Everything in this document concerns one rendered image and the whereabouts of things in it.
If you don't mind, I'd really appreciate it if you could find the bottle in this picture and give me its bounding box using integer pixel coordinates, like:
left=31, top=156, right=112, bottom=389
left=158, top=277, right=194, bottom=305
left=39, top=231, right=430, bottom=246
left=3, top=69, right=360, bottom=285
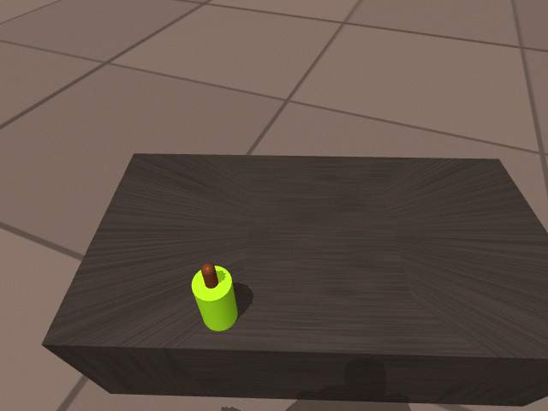
left=192, top=263, right=238, bottom=331

